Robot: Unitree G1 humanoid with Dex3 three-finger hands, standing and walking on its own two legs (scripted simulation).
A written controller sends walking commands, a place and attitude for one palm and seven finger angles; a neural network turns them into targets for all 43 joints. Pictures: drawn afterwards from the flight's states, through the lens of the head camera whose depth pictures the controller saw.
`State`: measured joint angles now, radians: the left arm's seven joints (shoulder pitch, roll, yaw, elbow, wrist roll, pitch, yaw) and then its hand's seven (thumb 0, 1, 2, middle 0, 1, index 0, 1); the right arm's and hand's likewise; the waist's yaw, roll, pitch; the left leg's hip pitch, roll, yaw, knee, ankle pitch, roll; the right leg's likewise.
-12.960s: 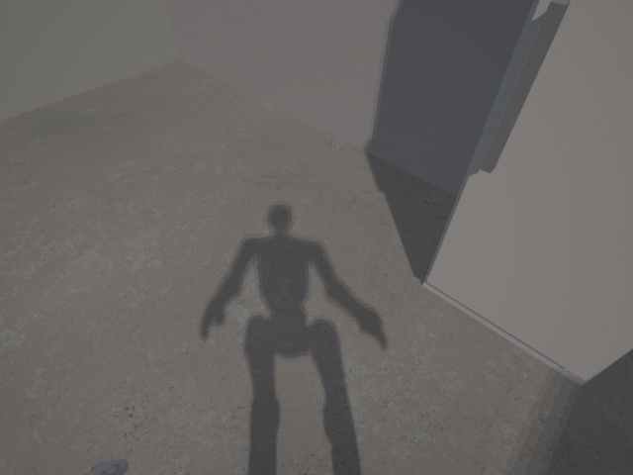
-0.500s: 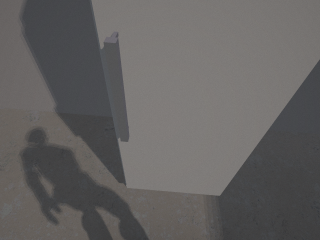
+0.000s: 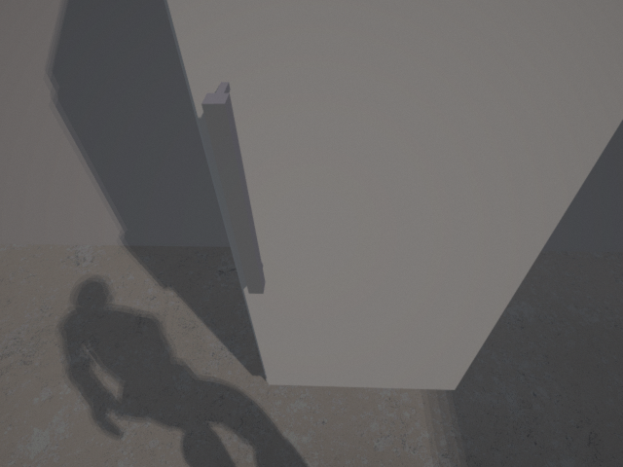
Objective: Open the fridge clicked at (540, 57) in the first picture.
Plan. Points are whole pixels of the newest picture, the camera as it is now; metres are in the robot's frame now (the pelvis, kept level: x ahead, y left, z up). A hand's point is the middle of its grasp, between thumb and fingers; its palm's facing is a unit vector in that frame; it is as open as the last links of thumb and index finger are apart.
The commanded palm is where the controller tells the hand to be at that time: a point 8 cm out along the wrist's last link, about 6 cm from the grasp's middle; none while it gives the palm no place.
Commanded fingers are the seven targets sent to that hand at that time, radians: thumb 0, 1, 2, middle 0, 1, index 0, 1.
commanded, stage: look again from close up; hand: left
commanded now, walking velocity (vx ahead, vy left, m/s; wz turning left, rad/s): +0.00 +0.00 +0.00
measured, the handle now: (243, 205) +0.47 +0.13 +0.09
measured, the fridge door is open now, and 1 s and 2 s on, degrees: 0 0 0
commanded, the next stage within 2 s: raise the hand to about handle height in 0.62 s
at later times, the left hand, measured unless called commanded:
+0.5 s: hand out of the picture +0.02 +0.16 -0.17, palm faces -0.01 -0.98 -0.19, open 7.4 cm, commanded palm none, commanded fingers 0.00 0.90 0.90 -0.20 -0.30 -0.20 -0.30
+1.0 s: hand (195, 383) +0.21 +0.16 +0.03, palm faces +0.06 -1.00 -0.04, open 7.9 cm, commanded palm +0.13 +0.22 -0.03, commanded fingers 0.00 0.55 0.75 -0.23 -0.53 -0.23 -0.53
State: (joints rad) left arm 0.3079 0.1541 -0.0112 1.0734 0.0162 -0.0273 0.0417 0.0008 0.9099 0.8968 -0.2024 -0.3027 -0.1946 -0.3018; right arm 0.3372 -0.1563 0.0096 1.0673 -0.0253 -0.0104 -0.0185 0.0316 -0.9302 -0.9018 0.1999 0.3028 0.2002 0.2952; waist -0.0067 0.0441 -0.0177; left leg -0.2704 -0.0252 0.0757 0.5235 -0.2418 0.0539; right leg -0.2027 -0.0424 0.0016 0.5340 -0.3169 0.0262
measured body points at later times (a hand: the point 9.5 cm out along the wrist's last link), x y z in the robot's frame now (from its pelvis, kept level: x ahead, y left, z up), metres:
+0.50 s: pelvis +0.01 -0.01 +0.01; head +0.02 +0.00 +0.46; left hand +0.02 +0.22 -0.15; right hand +0.05 -0.24 -0.15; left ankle +0.03 +0.08 -0.73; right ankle -0.02 -0.14 -0.73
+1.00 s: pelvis -0.02 -0.03 -0.02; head -0.01 -0.03 +0.43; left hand +0.21 +0.21 +0.04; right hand +0.16 -0.27 -0.09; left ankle +0.03 +0.08 -0.73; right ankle -0.02 -0.14 -0.73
